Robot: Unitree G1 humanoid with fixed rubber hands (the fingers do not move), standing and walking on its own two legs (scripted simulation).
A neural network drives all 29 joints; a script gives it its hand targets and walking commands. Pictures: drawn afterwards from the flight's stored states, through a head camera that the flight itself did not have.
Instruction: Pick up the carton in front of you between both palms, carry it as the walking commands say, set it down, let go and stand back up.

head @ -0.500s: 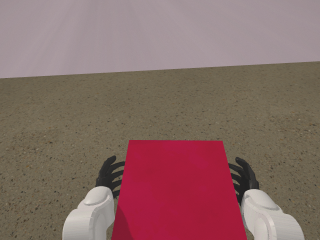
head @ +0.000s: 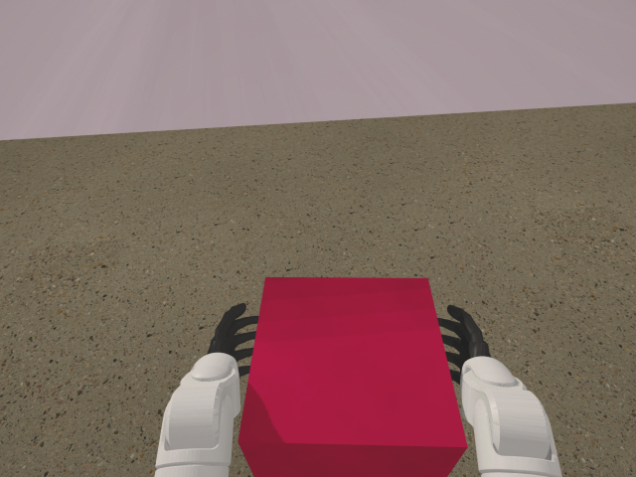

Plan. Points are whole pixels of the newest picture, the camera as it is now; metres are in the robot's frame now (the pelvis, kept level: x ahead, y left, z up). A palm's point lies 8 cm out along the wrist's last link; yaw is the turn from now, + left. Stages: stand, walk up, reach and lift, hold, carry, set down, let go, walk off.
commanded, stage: carry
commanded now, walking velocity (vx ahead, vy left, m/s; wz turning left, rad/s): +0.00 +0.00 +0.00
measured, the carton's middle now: (345, 396) +0.26 +0.00 -0.03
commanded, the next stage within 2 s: hold in 0.70 s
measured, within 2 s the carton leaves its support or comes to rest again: neither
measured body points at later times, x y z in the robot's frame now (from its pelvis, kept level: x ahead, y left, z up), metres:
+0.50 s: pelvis +0.00 +0.00 +0.00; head -0.01 +0.00 +0.45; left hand +0.30 +0.15 +0.03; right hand +0.30 -0.16 +0.03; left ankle +0.01 +0.11 -0.74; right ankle +0.00 -0.11 -0.74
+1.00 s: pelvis -0.02 +0.00 +0.01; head -0.04 +0.00 +0.46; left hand +0.29 +0.14 +0.04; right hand +0.27 -0.17 +0.04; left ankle +0.00 +0.13 -0.74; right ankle +0.00 -0.12 -0.74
